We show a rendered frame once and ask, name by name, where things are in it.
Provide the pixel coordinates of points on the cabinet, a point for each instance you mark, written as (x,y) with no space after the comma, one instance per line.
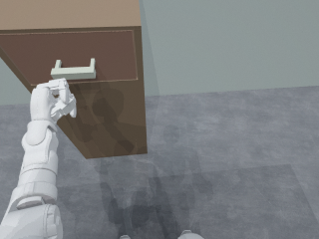
(110,115)

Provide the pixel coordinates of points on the robot left hand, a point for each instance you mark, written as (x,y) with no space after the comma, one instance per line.
(43,105)

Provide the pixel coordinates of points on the drawer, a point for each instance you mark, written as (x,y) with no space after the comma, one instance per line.
(36,54)

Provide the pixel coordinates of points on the handle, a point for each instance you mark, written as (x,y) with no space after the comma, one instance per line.
(74,73)

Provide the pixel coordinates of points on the left robot forearm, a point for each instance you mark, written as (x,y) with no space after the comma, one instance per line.
(37,179)

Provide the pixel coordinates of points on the left robot upper arm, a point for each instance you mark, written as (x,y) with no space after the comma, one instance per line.
(38,222)

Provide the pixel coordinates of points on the right robot shin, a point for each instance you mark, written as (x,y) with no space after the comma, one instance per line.
(185,232)

